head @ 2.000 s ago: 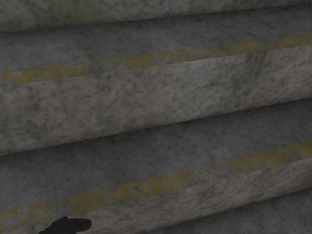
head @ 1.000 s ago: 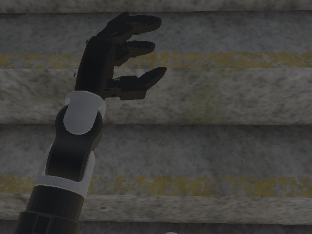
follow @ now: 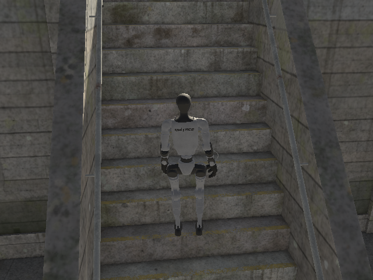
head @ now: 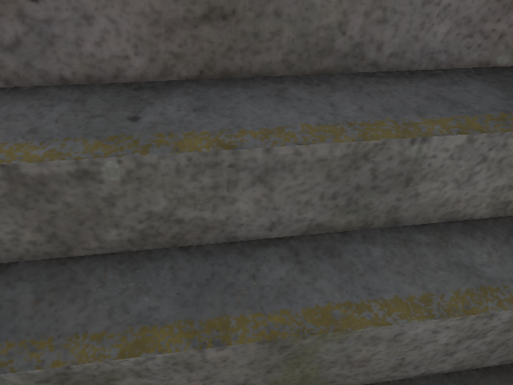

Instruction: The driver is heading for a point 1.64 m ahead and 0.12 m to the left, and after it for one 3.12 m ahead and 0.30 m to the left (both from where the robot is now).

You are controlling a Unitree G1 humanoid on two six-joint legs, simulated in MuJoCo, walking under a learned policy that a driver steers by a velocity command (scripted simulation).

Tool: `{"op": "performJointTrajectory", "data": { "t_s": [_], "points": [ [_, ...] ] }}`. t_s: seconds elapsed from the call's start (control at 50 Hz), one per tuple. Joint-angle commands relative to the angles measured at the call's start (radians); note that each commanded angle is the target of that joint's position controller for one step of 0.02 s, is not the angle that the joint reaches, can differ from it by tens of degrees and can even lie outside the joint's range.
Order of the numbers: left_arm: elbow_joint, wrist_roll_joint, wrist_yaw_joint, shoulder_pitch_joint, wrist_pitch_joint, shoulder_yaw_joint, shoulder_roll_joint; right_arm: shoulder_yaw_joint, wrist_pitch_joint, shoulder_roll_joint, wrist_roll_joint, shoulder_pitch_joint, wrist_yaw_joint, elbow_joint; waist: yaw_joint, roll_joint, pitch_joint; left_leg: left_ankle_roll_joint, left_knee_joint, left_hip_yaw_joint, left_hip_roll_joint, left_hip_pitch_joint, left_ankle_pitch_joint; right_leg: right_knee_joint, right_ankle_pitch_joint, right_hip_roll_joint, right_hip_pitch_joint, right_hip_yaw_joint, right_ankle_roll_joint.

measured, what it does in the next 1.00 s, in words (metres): steps on the spot: right foot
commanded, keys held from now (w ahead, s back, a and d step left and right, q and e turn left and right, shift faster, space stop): shift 1.00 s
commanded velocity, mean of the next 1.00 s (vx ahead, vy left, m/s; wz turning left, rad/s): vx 0.01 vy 0.00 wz -0.02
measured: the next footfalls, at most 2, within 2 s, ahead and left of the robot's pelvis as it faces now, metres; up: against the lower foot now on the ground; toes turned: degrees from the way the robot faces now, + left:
right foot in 0.02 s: +0.08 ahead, -0.11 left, +0.00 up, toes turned -3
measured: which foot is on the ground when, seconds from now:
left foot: down 0.00-1.00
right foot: up 0.00-0.00, down 0.02-1.00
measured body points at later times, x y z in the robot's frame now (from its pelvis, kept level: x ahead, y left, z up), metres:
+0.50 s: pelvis +0.02 +0.00 +0.00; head +0.02 +0.00 +0.45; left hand +0.06 +0.21 -0.16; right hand +0.09 -0.22 -0.15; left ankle +0.05 +0.07 -0.73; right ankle +0.04 -0.10 -0.73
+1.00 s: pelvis +0.03 -0.02 +0.01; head +0.05 -0.02 +0.46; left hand +0.06 +0.19 -0.15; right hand +0.11 -0.24 -0.15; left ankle +0.05 +0.07 -0.73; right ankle +0.04 -0.11 -0.73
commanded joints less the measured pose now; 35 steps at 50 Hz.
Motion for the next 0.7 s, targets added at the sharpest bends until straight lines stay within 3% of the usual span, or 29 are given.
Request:
{"op": "performJointTrajectory", "data": {
  "t_s": [0.02, 0.04, 0.06, 0.08, 0.12, 0.16, 0.2, 0.24, 0.4, 0.44, 0.52, 0.7],
  "points": [
    [0.041, 0.021, 0.001, 0.099, 0.002, 0.035, 0.103, -0.030, -0.034, -0.091, 0.016, -0.021, 0.032, 0.019, 0.048, 0.197, 0.047, 0.114, -0.125, -0.305, 0.197, -0.081, -0.323, -0.134, 0.038, -0.022, 0.155, 0.030, -0.095],
    [0.047, 0.032, -0.002, 0.094, 0.001, 0.033, 0.098, -0.025, -0.045, -0.069, 0.019, -0.065, 0.040, 0.024, 0.053, 0.152, 0.052, 0.096, -0.058, -0.272, 0.175, -0.124, -0.275, -0.163, 0.045, -0.038, 0.183, 0.044, -0.115],
    [0.032, 0.044, 0.001, 0.020, -0.003, 0.038, 0.116, -0.017, -0.048, -0.051, 0.018, -0.018, 0.045, 0.046, 0.015, 0.039, 0.045, 0.041, -0.081, -0.197, 0.121, -0.171, -0.167, -0.166, -0.093, -0.061, 0.188, 0.100, -0.168],
    [0.024, 0.038, -0.002, 0.015, -0.008, 0.033, 0.076, -0.021, -0.045, -0.087, 0.011, -0.051, 0.033, 0.068, 0.054, 0.010, 0.055, 0.016, -0.022, -0.136, 0.098, -0.130, -0.149, -0.237, -0.193, -0.087, 0.094, 0.154, -0.201],
    [0.050, 0.039, 0.001, -0.012, -0.015, 0.022, 0.044, -0.018, -0.045, -0.086, 0.015, -0.062, 0.025, 0.091, 0.027, -0.076, 0.078, -0.002, 0.021, -0.077, 0.081, -0.072, -0.090, -0.326, -0.252, -0.116, 0.020, 0.208, -0.215],
    [0.064, 0.031, 0.005, -0.047, -0.016, 0.024, 0.053, -0.014, -0.044, -0.075, 0.008, -0.038, 0.027, 0.127, 0.012, -0.050, 0.079, 0.010, -0.020, -0.087, 0.085, -0.022, -0.070, -0.311, -0.200, -0.104, -0.003, 0.177, -0.200],
    [0.092, 0.020, 0.006, -0.013, -0.018, 0.029, 0.073, -0.013, -0.040, -0.074, 0.006, -0.044, 0.033, 0.151, 0.027, 0.018, 0.058, 0.037, -0.070, -0.112, 0.089, 0.025, -0.083, -0.268, -0.124, -0.070, 0.001, 0.119, -0.173],
    [0.123, 0.015, 0.005, 0.021, -0.019, 0.031, 0.084, -0.012, -0.035, -0.079, 0.007, -0.061, 0.037, 0.165, 0.040, 0.049, 0.045, 0.054, -0.098, -0.130, 0.094, 0.035, -0.097, -0.237, -0.081, -0.047, 0.020, 0.084, -0.160],
    [0.194, 0.017, 0.005, 0.054, -0.019, 0.028, 0.087, -0.008, -0.031, -0.083, 0.006, -0.096, 0.039, 0.205, 0.046, 0.063, 0.041, 0.059, -0.127, -0.134, 0.099, 0.051, -0.104, -0.226, -0.053, -0.031, 0.018, 0.060, -0.163],
    [0.201, 0.018, 0.012, 0.052, -0.018, 0.032, 0.093, -0.015, -0.024, -0.101, 0.010, -0.108, 0.038, 0.208, 0.051, 0.076, 0.042, 0.060, -0.138, -0.144, 0.109, 0.051, -0.137, -0.203, -0.041, -0.024, 0.016, 0.047, -0.164],
    [0.225, 0.022, 0.007, 0.058, -0.025, 0.026, 0.071, -0.007, -0.026, -0.072, 0.006, -0.134, 0.044, 0.214, 0.052, 0.056, 0.042, 0.063, -0.136, -0.137, 0.113, 0.067, -0.062, -0.219, 0.020, -0.032, 0.027, 0.054, -0.166],
    [0.266, 0.020, 0.005, 0.072, -0.026, 0.031, 0.079, -0.010, -0.027, -0.077, 0.004, -0.157, 0.048, 0.234, 0.055, 0.045, 0.030, 0.061, -0.137, -0.112, 0.104, 0.105, 0.000, -0.254, 0.055, -0.036, 0.055, 0.058, -0.162]
  ]
}}
Over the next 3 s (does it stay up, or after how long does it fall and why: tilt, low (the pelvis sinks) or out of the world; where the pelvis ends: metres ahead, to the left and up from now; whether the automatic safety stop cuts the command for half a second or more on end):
stays up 0.31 -0.08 0.26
